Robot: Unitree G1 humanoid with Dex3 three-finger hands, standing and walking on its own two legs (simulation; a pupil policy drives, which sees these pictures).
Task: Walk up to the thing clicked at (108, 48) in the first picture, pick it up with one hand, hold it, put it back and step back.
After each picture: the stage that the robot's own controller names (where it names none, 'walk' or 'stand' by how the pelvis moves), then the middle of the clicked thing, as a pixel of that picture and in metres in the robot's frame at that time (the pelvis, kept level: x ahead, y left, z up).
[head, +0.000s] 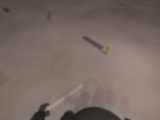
stand; (108, 50) +1.41 -0.43 -0.65
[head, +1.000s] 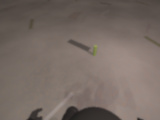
walk; (94, 50) +1.34 -0.02 -0.63
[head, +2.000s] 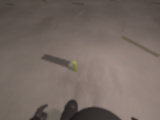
walk; (75, 66) +0.86 +0.27 -0.65
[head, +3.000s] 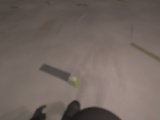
walk; (75, 82) +0.56 +0.23 -0.65
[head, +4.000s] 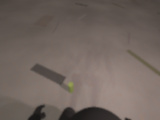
stand; (71, 87) +0.46 +0.19 -0.64
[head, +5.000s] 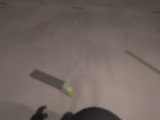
stand; (70, 92) +0.43 +0.21 -0.65
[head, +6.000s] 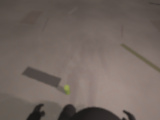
stand; (67, 90) +0.37 +0.22 -0.64
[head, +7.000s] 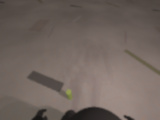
stand; (69, 95) +0.37 +0.22 -0.66
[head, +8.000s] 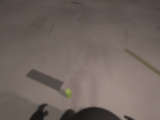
stand; (68, 94) +0.36 +0.21 -0.66
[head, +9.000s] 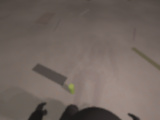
stand; (71, 89) +0.40 +0.19 -0.64
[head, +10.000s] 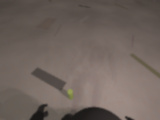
stand; (70, 94) +0.38 +0.19 -0.66
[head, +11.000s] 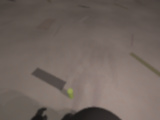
stand; (70, 94) +0.39 +0.20 -0.66
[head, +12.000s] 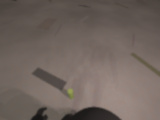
stand; (71, 94) +0.38 +0.20 -0.66
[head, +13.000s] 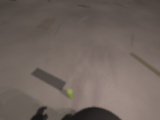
stand; (70, 94) +0.38 +0.20 -0.66
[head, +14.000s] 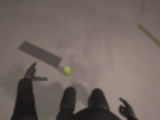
go down; (68, 72) +0.44 +0.18 -0.48
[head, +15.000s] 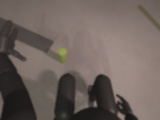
go down; (62, 56) +0.49 +0.19 -0.28
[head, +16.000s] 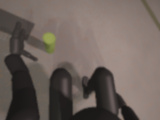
close in; (49, 45) +0.49 +0.21 -0.21
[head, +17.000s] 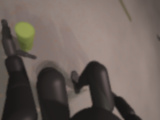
close; (25, 40) +0.48 +0.24 -0.17
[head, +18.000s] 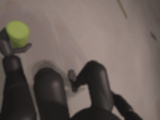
lift; (19, 39) +0.47 +0.25 -0.17
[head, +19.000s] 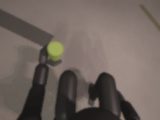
lift; (54, 55) +0.38 +0.24 -0.05
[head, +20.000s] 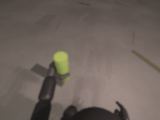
hold; (62, 69) +0.32 +0.17 +0.09
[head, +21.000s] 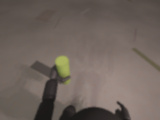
hold; (64, 72) +0.31 +0.17 +0.04
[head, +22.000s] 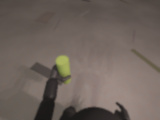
hold; (64, 71) +0.32 +0.17 +0.04
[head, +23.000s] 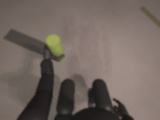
crouch; (57, 51) +0.45 +0.19 -0.04
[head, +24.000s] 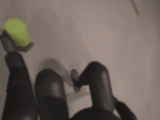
lower; (22, 39) +0.48 +0.25 -0.18
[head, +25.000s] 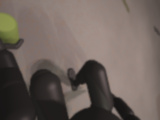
lower; (9, 36) +0.49 +0.27 -0.18
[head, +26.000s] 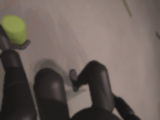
lower; (17, 36) +0.48 +0.27 -0.18
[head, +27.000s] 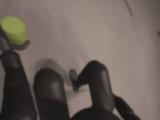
lower; (17, 37) +0.48 +0.27 -0.18
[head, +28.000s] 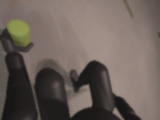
rest; (21, 39) +0.47 +0.25 -0.18
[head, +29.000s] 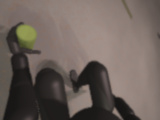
withdraw; (27, 42) +0.47 +0.23 -0.18
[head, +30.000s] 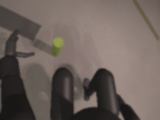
stand; (57, 48) +0.47 +0.20 -0.21
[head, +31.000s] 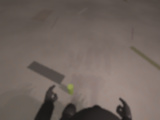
stand; (70, 89) +0.40 +0.16 -0.57
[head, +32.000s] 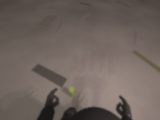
stand; (72, 92) +0.40 +0.16 -0.60
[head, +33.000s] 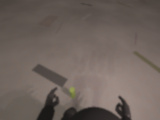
stand; (72, 93) +0.39 +0.16 -0.60
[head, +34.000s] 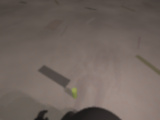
stand; (74, 93) +0.42 +0.16 -0.65
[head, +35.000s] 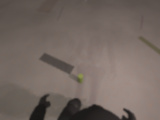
walk; (80, 78) +0.48 +0.09 -0.64
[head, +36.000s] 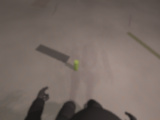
walk; (76, 65) +0.69 +0.14 -0.63
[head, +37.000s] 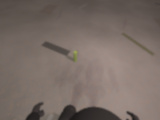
stand; (75, 56) +1.00 +0.23 -0.64
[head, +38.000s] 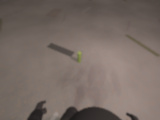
stand; (79, 57) +1.04 +0.17 -0.64
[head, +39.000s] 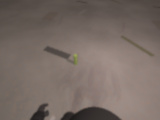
stand; (75, 59) +1.02 +0.22 -0.66
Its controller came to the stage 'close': yes
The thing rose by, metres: 0.69
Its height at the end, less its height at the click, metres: +0.00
